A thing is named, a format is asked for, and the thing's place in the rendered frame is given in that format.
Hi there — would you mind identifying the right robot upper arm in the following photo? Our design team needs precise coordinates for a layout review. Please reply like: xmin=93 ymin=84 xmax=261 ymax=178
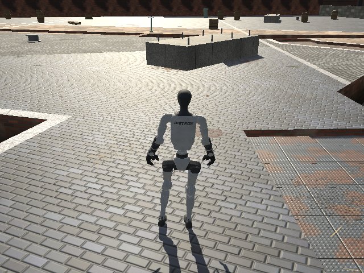
xmin=195 ymin=114 xmax=210 ymax=145

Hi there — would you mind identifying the humanoid robot torso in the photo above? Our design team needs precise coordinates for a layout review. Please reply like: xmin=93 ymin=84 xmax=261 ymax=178
xmin=170 ymin=113 xmax=197 ymax=171

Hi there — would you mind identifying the robot right hand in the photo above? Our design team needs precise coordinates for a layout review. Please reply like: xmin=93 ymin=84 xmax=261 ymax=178
xmin=202 ymin=155 xmax=215 ymax=166

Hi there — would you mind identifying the robot right forearm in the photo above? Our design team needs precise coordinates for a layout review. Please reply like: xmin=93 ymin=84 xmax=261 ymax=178
xmin=204 ymin=138 xmax=214 ymax=157

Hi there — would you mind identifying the left robot upper arm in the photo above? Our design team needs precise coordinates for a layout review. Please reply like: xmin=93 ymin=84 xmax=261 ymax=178
xmin=155 ymin=114 xmax=172 ymax=144

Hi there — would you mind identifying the robot left hand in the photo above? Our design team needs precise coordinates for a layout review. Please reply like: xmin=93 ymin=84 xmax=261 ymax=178
xmin=146 ymin=153 xmax=159 ymax=166

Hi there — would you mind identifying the robot left forearm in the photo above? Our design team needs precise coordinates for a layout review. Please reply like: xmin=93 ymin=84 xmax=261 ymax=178
xmin=148 ymin=136 xmax=160 ymax=156

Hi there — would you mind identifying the right robot foot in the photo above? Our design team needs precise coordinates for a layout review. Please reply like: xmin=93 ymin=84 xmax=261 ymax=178
xmin=184 ymin=214 xmax=192 ymax=229

